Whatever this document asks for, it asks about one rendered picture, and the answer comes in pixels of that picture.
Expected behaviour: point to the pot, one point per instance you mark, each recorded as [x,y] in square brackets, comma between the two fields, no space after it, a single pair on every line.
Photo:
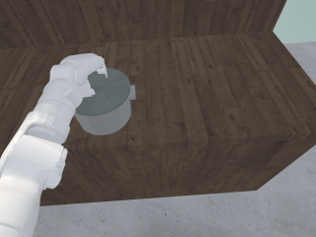
[111,122]

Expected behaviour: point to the table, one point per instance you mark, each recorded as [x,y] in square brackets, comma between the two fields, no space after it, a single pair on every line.
[221,106]

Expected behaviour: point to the lid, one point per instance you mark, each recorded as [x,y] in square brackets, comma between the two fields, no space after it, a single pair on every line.
[116,91]

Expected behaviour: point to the robot left hand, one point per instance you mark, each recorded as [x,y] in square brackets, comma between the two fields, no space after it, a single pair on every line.
[93,63]

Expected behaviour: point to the robot left upper arm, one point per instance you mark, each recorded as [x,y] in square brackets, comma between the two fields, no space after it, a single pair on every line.
[34,165]

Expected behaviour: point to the knob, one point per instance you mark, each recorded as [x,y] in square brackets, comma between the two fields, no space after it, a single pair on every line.
[97,82]

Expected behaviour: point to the robot left forearm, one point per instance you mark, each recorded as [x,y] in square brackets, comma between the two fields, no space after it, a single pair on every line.
[55,109]

